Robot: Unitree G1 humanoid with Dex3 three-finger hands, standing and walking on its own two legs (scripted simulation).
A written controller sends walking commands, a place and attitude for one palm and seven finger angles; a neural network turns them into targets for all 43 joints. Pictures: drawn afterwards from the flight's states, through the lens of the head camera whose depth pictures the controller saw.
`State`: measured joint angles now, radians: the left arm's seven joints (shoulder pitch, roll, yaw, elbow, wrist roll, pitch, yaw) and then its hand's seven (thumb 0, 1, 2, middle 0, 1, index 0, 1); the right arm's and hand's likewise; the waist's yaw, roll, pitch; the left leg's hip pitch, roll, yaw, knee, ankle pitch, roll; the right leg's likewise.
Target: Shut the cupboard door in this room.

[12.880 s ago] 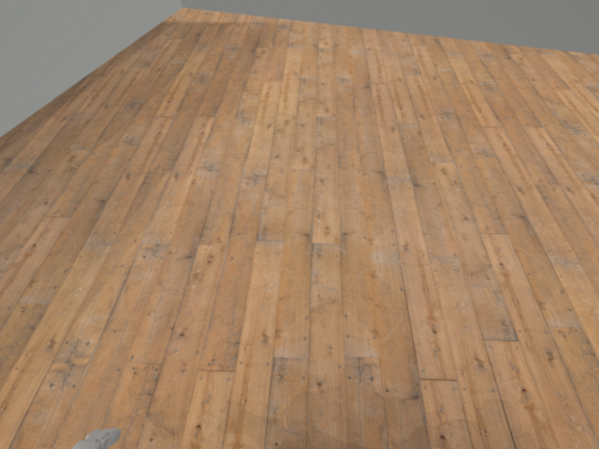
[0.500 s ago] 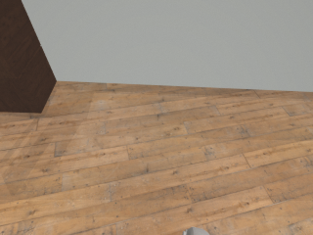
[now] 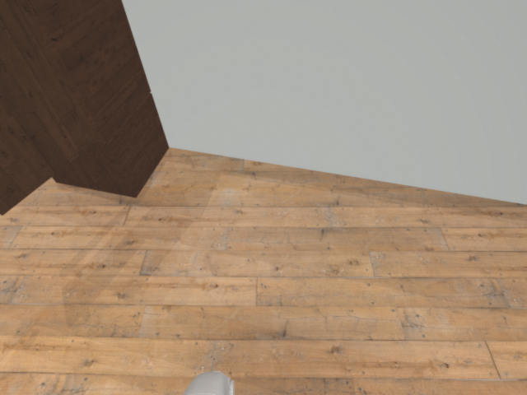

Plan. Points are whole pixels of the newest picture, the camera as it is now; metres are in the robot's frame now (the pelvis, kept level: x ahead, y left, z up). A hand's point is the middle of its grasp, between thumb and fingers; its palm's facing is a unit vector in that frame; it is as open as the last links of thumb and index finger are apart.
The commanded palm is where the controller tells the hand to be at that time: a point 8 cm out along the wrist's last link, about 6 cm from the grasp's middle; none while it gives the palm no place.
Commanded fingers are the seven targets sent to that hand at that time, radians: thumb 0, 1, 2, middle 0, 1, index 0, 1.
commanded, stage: walk to a spot facing it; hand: left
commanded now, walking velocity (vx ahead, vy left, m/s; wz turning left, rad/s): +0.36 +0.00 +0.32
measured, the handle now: out of the picture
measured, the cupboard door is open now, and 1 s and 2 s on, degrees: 77 77 77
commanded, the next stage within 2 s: turn to face it in 0.98 s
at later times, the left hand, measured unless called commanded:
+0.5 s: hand (125, 355) +0.22 +0.28 -0.17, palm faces +0.16 -0.97 -0.16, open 7.4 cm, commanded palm none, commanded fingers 0.00 0.90 0.90 -0.20 -0.30 -0.20 -0.30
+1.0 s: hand (180, 225) +0.51 +0.23 -0.17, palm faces +0.10 -0.97 -0.21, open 7.2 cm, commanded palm none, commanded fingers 0.00 0.90 0.90 -0.20 -0.30 -0.20 -0.30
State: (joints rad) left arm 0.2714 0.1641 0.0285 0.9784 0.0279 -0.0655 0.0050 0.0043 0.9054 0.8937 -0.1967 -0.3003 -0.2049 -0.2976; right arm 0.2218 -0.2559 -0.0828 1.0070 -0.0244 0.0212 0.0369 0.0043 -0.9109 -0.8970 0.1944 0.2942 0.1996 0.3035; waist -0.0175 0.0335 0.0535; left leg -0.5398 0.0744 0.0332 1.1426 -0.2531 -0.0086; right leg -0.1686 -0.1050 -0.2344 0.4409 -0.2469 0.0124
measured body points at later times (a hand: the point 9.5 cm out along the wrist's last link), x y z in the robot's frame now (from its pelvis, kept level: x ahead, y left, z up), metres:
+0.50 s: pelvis +0.20 +0.09 +0.00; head +0.21 +0.12 +0.45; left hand +0.21 +0.33 -0.16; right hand +0.27 -0.15 -0.13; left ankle +0.18 +0.14 -0.74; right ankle +0.26 -0.07 -0.65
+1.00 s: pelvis +0.44 +0.05 -0.01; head +0.47 +0.04 +0.44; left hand +0.50 +0.29 -0.15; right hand +0.39 -0.17 -0.17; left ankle +0.36 +0.18 -0.64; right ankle +0.49 -0.03 -0.74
